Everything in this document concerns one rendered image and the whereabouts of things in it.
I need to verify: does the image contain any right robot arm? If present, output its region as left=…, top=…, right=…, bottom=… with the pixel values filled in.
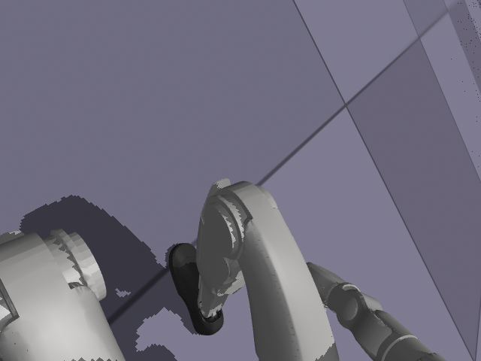
left=327, top=282, right=447, bottom=361

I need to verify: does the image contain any right robot hand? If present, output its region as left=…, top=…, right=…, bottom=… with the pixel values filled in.
left=307, top=262, right=346, bottom=311

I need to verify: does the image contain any right robot foot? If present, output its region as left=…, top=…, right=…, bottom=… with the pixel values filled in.
left=169, top=243, right=224, bottom=335

